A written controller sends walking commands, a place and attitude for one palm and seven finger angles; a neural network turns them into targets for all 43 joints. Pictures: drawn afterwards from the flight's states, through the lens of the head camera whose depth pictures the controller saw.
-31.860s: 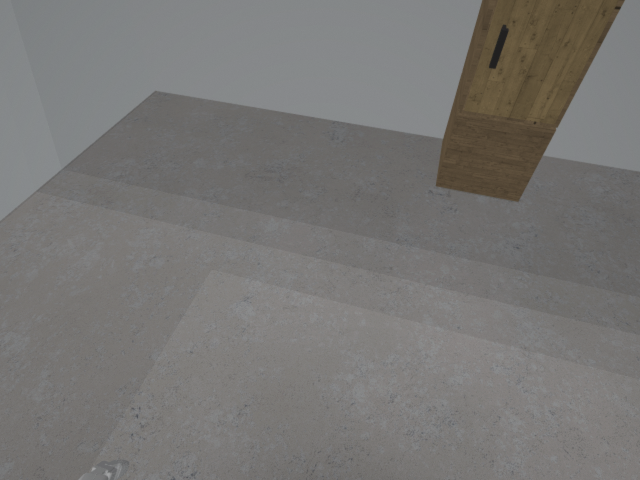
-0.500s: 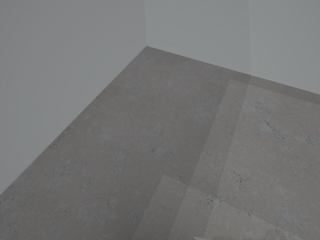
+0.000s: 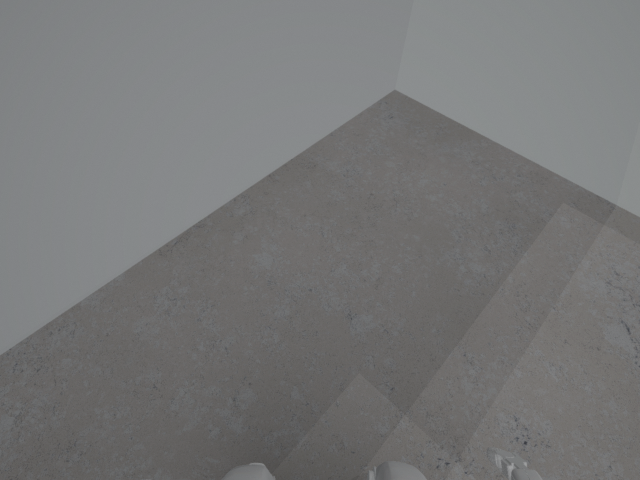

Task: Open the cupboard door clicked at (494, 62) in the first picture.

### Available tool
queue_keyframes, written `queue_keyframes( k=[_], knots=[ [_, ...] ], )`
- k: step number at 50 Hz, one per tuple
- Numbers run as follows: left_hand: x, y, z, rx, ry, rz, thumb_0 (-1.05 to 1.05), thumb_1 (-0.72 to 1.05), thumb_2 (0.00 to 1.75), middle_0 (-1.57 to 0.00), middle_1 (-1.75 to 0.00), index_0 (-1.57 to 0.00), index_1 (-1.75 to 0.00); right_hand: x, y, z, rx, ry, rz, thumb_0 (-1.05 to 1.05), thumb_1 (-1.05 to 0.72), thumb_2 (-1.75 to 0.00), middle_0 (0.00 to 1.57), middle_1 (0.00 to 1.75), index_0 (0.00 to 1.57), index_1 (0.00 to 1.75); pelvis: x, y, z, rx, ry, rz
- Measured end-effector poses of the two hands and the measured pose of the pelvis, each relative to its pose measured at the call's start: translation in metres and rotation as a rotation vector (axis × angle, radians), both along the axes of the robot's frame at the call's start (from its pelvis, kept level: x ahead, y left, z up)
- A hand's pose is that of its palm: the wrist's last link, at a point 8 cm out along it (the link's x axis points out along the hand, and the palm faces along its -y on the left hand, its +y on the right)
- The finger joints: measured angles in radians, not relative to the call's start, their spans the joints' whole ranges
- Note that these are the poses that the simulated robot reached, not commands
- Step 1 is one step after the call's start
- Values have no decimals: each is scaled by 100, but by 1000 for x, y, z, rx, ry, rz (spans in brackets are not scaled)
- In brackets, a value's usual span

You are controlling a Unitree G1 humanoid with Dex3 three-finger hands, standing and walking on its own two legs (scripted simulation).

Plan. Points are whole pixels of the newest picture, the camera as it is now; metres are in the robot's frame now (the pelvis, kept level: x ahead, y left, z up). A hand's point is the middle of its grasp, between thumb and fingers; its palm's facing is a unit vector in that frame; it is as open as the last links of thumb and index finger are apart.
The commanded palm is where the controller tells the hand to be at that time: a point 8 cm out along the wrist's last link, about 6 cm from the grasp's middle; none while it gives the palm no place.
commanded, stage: turn to face it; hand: left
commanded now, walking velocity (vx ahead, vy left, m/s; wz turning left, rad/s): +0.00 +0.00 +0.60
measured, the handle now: out of the picture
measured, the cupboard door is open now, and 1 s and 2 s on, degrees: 52 52 52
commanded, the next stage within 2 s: none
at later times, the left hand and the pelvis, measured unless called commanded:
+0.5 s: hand out of the picture +0.02 +0.17 -0.17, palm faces +0.35 -0.91 -0.24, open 7.4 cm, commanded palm none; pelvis +0.04 -0.05 +0.00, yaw +20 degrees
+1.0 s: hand out of the picture +0.01 +0.11 -0.14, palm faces +0.58 -0.77 -0.26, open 7.4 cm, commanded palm none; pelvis +0.06 -0.10 +0.02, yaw +38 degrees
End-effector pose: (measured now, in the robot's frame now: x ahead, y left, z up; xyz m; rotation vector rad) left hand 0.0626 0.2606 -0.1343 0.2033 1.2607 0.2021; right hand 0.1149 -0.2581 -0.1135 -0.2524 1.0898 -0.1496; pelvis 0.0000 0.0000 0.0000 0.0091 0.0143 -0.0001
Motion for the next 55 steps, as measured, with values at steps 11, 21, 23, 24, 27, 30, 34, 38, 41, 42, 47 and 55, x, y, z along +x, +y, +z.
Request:
queue_keyframes(
  k=[11, 21, 23, 24, 27, 30, 34, 38, 41, 42, 47, 55],
  knots=[
    [3, -31, 29, 76, -110, 96, 0, 91, 89, -20, -30, -20, -30, 34, -33, -22, 52, 103, 96, 1, -91, -90, 20, 30, 21, 30, 19, -45, 1, 13, -1, 154],
    [-44, -58, 18, -3, -23, 255, 0, 90, 89, -20, -30, -21, -30, 90, -7, -2, 51, 95, 255, 1, -91, -90, 20, 30, 20, 30, 36, -51, 13, 32, 1, 288],
    [-56, -55, 6, -19, -13, 296, 0, 90, 89, -20, -30, -21, -30, 104, 3, -4, 39, 63, 301, 1, -91, -90, 20, 30, 20, 30, 38, -46, 4, 12, 1, 314],
    [-61, -54, 0, -24, -4, 315, 0, 90, 89, -20, -30, -21, -30, 109, 7, -5, 32, 48, 318, 1, -91, -90, 20, 30, 20, 30, 37, -45, 0, 9, 3, 331],
    [-68, -50, -3, -19, 22, 359, 0, 90, 89, -20, -30, -20, -30, 115, 13, -2, 12, 39, 362, 0, -91, -90, 20, 30, 20, 30, 37, -48, 1, 7, 2, 364],
    [-65, -48, 6, -5, 0, 392, 0, 91, 89, -20, -30, -20, -30, 115, 10, 0, 0, 62, 387, 0, -91, -90, 20, 30, 21, 30, 38, -53, 6, -2, 4, 396],
    [-54, -51, 19, 25, -52, 413, 0, 91, 89, -20, -30, -20, -30, 115, 0, -3, 4, 99, 410, 0, -91, -90, 20, 30, 21, 30, 43, -64, 10, -9, 3, 436],
    [-46, -61, 26, 76, -108, 428, 0, 91, 89, -20, -30, -20, -30, 125, -15, -18, 24, 125, 425, 0, -91, -90, 20, 30, 21, 30, 54, -82, 2, 4, 10, 484],
    [-51, -75, 32, 97, -115, 452, 0, 91, 89, -20, -30, -20, -30, 136, -23, -23, 25, 143, 445, 1, -91, -90, 20, 30, 21, 30, 55, -91, 3, 7, -5, 527],
    [-54, -80, 34, 95, -111, 464, 0, 91, 89, -20, -30, -20, -30, 140, -23, -21, 24, 146, 455, 1, -91, -90, 20, 30, 21, 30, 56, -93, 5, 11, -9, 542],
    [-71, -103, 34, 60, -84, 534, 0, 91, 89, -20, -30, -20, -30, 159, -13, -7, 27, 146, 516, 1, -91, -90, 20, 30, 20, 30, 61, -98, 15, 35, -9, 614],
    [-120, -118, 2, -12, -59, 688, 0, 90, 89, -20, -30, -21, -30, 189, 37, -3, 1, 67, 688, 1, -91, -90, 20, 30, 20, 30, 56, -88, 0, -3, -1, 730]
  ],
)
